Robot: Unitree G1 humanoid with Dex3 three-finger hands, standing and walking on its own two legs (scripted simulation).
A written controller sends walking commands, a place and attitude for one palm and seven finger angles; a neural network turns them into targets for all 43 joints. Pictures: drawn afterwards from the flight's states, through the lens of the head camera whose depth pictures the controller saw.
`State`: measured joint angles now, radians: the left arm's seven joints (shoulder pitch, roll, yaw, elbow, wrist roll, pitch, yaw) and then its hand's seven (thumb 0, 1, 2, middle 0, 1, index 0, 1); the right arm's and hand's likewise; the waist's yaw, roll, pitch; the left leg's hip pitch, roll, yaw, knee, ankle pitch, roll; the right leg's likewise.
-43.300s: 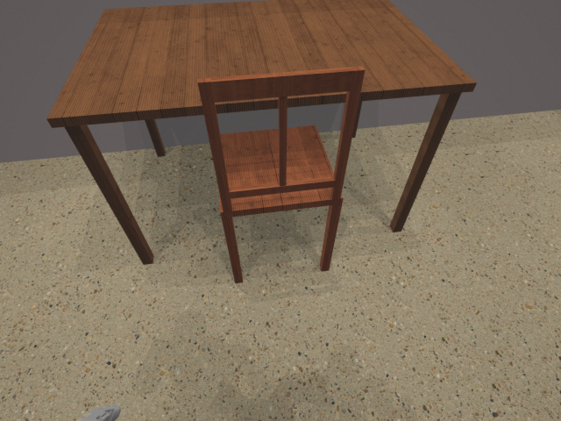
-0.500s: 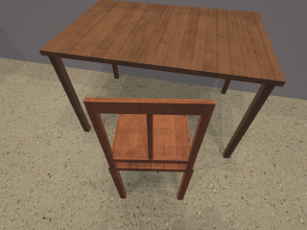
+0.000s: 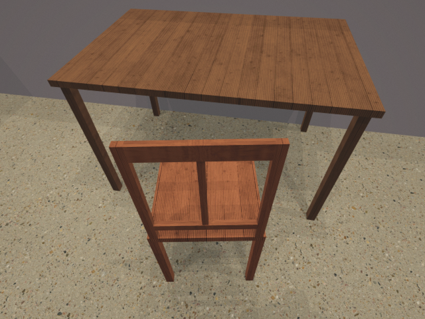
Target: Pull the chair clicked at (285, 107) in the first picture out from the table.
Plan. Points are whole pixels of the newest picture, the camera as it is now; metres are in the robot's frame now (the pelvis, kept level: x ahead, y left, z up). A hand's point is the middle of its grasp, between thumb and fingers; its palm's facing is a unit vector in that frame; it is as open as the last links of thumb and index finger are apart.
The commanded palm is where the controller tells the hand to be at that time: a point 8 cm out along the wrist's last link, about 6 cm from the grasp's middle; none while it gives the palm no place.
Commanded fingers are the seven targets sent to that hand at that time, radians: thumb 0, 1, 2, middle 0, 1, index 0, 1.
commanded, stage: look again from close up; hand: left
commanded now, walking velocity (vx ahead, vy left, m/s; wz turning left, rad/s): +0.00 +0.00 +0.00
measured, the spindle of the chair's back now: (203, 195) +0.44 +0.06 -0.09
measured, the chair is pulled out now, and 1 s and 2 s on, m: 0.25 0.25 0.25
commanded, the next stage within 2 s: raise the hand toward the chair's back in 0.86 s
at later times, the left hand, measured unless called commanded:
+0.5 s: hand out of the picture +0.01 +0.16 -0.17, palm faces +0.03 -0.98 -0.20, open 7.3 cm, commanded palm none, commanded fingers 0.00 0.90 0.90 -0.20 -0.30 -0.20 -0.30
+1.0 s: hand out of the picture +0.00 +0.15 -0.17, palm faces +0.09 -0.98 -0.20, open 7.3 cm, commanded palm +0.09 +0.20 -0.07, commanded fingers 0.00 0.83 0.87 -0.19 -0.29 -0.19 -0.29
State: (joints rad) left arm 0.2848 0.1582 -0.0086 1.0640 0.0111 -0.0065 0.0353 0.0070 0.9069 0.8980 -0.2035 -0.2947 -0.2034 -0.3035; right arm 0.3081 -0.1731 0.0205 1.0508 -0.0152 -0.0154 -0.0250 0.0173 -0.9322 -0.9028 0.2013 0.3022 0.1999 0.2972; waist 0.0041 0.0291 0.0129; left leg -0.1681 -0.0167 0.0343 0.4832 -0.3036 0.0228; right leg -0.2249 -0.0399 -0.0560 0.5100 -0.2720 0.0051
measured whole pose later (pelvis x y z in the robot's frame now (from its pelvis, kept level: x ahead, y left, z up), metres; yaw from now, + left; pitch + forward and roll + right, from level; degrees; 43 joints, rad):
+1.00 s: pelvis -0.01 -0.02 +0.00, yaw +0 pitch -1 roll +0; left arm 0.34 0.15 -0.01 0.95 -0.03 0.04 0.05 0.01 0.91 0.90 -0.20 -0.29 -0.21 -0.30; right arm 0.30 -0.15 0.03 1.09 0.00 -0.02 -0.03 0.01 -0.92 -0.90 0.20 0.30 0.20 0.30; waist 0.02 0.01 0.04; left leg -0.15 0.02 0.02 0.46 -0.28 -0.01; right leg -0.20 0.00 -0.07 0.46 -0.24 -0.03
